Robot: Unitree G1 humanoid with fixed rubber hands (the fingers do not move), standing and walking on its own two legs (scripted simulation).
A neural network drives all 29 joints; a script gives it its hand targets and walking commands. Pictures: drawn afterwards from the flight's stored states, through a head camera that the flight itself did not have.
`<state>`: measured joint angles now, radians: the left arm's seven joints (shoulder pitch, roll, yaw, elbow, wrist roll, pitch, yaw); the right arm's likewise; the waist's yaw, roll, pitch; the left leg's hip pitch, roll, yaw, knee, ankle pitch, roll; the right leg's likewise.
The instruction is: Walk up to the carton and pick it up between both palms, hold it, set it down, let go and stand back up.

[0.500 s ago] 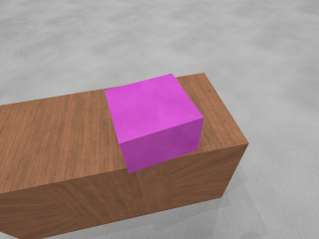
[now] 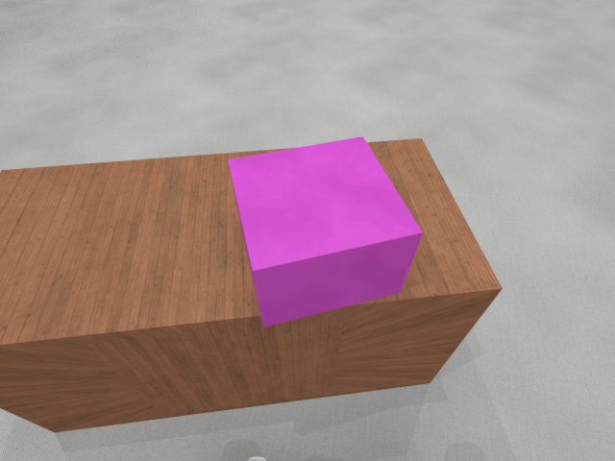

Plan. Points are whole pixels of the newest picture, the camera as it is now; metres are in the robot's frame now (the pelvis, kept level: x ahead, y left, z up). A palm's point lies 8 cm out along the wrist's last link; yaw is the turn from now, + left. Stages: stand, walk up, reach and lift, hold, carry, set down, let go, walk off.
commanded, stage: walk up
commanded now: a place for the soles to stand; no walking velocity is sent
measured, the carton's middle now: (315, 227) +0.55 +0.00 -0.09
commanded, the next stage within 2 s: none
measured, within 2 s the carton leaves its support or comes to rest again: neither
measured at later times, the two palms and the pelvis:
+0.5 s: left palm out of the picture +0.03 +0.20 -0.13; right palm out of the picture +0.00 -0.35 -0.13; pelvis +0.01 -0.08 -0.01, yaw +3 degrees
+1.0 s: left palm out of the picture +0.02 +0.11 -0.15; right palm (532, 410) +0.23 -0.31 -0.12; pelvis +0.09 -0.12 +0.00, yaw +14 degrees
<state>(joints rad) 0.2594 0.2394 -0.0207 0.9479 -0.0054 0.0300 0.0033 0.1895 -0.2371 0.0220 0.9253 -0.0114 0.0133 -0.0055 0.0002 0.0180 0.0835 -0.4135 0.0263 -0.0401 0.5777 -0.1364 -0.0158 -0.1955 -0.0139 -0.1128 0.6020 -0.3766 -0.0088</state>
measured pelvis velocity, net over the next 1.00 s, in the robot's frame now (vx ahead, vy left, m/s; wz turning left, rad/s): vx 0.09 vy -0.12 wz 0.25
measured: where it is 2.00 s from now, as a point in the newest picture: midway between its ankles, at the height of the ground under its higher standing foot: outside the picture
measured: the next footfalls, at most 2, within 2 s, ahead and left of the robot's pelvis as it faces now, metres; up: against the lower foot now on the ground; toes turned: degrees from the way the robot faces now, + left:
right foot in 0.48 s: +0.07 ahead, -0.19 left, +0.00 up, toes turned +0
left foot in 0.86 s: +0.15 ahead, +0.00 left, +0.00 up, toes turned +14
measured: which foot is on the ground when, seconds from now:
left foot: down 0.00-0.50, up 0.52-0.84, down 0.86-1.00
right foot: down 0.00-0.24, up 0.26-0.46, down 0.48-0.92, up 0.94-1.00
